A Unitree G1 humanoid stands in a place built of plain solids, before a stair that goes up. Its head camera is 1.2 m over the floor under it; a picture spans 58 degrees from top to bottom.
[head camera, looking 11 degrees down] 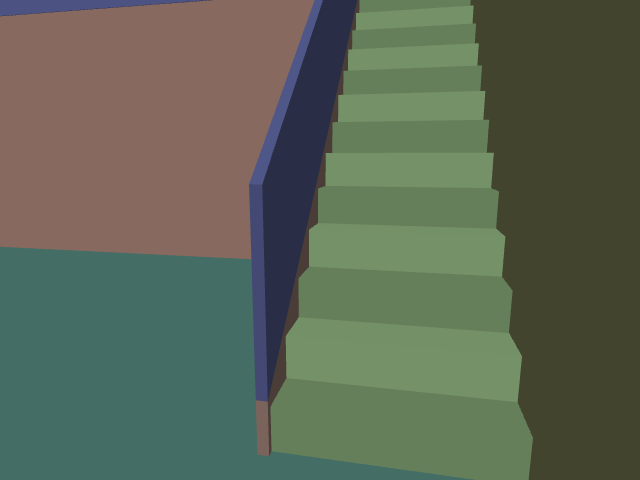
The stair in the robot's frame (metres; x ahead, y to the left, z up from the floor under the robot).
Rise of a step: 0.20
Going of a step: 0.24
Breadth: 0.99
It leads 12 degrees to the right of straight ahead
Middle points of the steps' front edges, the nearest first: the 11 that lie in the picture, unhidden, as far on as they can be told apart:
1.49 -0.28 0.21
1.72 -0.33 0.41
1.95 -0.38 0.61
2.18 -0.42 0.81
2.41 -0.47 1.02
2.64 -0.52 1.22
2.87 -0.57 1.42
3.10 -0.61 1.63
3.34 -0.66 1.83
3.57 -0.71 2.03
3.80 -0.75 2.23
